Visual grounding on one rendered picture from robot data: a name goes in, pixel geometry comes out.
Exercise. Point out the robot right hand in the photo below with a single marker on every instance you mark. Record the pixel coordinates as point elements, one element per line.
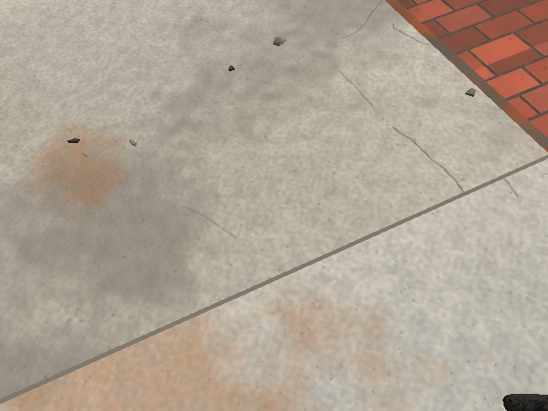
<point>526,402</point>

